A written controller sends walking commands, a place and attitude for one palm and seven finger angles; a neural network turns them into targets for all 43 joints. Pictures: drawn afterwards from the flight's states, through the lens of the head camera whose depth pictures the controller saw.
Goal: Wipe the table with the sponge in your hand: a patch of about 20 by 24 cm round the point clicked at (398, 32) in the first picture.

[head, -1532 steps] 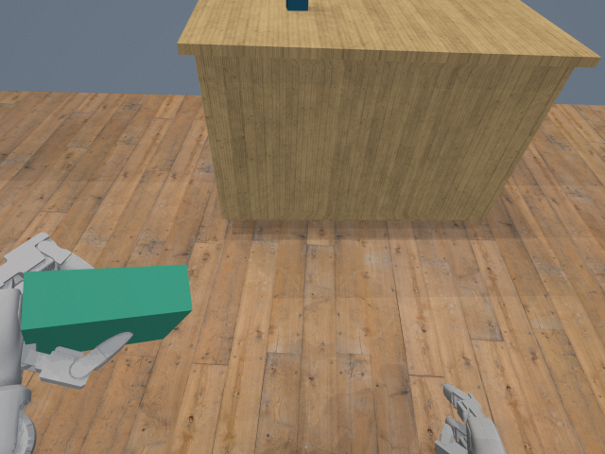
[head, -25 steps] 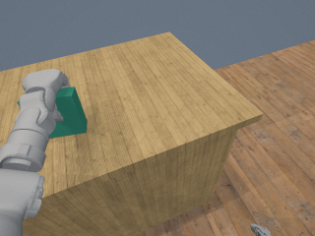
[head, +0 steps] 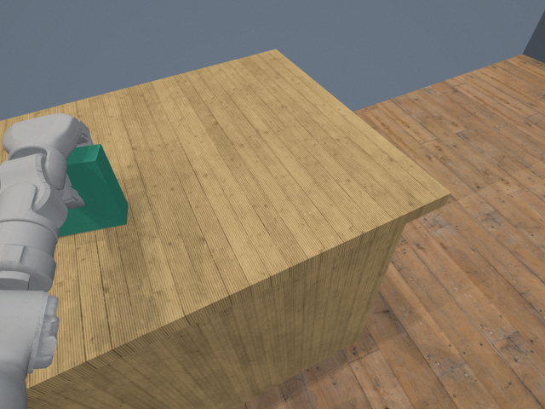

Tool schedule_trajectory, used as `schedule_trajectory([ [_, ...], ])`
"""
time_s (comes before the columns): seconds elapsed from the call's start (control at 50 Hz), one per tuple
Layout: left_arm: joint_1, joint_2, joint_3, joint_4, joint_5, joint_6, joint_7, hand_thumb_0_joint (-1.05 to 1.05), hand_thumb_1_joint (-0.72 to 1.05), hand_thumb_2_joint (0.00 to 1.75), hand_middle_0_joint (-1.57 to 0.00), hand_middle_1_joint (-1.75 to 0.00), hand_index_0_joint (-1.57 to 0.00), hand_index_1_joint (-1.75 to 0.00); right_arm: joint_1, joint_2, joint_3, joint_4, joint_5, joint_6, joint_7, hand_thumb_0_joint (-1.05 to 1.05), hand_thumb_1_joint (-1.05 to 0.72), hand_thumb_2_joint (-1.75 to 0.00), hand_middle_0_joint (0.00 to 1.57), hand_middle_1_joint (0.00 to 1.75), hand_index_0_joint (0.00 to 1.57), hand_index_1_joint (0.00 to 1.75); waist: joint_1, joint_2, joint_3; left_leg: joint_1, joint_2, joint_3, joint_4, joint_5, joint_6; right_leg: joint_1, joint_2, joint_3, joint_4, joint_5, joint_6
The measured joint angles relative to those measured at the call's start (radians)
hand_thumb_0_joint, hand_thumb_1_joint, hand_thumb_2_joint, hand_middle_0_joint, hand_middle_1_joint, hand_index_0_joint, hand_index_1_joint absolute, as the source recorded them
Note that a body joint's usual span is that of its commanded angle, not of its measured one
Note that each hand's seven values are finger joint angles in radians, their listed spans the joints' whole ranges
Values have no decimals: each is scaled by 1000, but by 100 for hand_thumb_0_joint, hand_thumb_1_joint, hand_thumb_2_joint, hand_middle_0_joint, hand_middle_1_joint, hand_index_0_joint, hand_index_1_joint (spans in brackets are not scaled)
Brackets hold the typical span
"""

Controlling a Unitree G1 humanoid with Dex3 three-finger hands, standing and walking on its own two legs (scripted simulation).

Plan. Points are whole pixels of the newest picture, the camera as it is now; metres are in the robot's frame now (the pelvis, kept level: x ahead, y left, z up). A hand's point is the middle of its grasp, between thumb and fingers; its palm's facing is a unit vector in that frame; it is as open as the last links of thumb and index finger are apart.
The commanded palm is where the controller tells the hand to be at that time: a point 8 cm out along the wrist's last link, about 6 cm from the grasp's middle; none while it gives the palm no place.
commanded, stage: slide back across to the first lane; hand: left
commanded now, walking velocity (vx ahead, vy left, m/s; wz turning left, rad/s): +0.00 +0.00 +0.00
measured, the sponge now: (77, 203) +0.40 +0.32 +0.10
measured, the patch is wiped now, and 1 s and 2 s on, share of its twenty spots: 0.95 0.95 0.95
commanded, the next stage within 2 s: wipe back along the first lane in 0.50 s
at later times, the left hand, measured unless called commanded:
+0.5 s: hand out of the picture +0.38 +0.40 +0.17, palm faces -0.07 +0.00 -1.00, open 9.2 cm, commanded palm +0.35 +0.39 +0.23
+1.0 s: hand out of the picture +0.34 +0.39 +0.16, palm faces +0.03 -0.04 -1.00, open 9.2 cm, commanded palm +0.31 +0.37 +0.22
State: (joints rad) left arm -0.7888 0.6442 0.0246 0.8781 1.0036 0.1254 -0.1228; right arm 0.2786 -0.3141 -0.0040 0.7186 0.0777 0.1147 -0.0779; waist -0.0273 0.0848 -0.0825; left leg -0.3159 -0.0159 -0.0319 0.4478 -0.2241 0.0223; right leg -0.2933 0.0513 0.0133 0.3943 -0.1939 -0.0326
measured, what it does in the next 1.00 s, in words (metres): stands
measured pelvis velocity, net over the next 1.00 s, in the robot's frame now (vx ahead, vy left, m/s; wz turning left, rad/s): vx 0.01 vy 0.05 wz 0.05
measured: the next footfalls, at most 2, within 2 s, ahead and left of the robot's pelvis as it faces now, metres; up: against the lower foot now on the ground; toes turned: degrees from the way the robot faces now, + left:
none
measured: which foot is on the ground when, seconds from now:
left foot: down 0.00-1.00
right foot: down 0.00-1.00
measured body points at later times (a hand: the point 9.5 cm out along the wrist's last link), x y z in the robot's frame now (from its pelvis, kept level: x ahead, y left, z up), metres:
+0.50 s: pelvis +0.02 +0.03 +0.00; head +0.04 +0.02 +0.45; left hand +0.38 +0.40 +0.22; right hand +0.21 -0.20 -0.10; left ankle +0.00 +0.11 -0.74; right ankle +0.00 -0.10 -0.74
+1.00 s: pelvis +0.01 +0.05 +0.00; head +0.02 +0.02 +0.45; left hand +0.33 +0.39 +0.22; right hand +0.22 -0.17 -0.10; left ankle +0.00 +0.11 -0.74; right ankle +0.00 -0.10 -0.74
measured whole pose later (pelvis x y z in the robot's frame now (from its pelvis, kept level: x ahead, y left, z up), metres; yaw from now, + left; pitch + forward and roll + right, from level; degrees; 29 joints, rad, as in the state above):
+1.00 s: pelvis +0.01 +0.05 +0.00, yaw +3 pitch +1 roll -2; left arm -0.47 0.62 -0.01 0.31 0.92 0.30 -0.18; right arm 0.11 -0.28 0.05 0.65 0.07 0.08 -0.03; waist 0.09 0.09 -0.03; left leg -0.21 -0.09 -0.06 0.41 -0.21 0.08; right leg -0.16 -0.02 -0.01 0.33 -0.20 -0.02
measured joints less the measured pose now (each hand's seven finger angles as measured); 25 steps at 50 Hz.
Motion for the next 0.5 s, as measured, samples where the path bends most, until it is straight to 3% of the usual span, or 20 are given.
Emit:
schedule_trajectory([
  [0.1, 47, 2, 32, -54, -13, 9, 21, -1, -53, 111, -81, -134, -88, -143, -21, 9, 5, -11, 2, 4, 8, 1, -91, -90, 20, 30, 20, 30, 6, -4, 6, 24, -8, 9, -7, -4, 10, 21, -8, 9, -3, -6, 9],
  [0.18, 72, 14, 20, -93, -4, 44, 22, -1, -51, 110, -79, -135, -86, -144, -46, 15, 9, -22, 6, -1, 15, 1, -91, -90, 20, 30, 20, 30, 17, -5, 15, 38, -17, 7, -10, -7, 17, 37, -17, 7, -8, -10, 16],
  [0.34, 106, 54, -2, -184, -19, 71, -45, -2, -49, 109, -78, -136, -85, -145, -92, 20, 15, -54, 9, -24, 11, 1, -91, -90, 20, 30, 20, 30, 48, -11, 36, 56, -35, -14, -11, -13, 33, 75, -34, -14, -31, -15, 27],
  [0.5, 127, 57, -31, -295, -42, 51, -98, -3, -48, 108, -77, -136, -85, -145, -120, 20, 20, -77, 5, -42, 9, 1, -91, -90, 20, 30, 20, 30, 80, -13, 55, 69, -55, -37, -19, -13, 46, 105, -52, -37, -56, -17, 24],
])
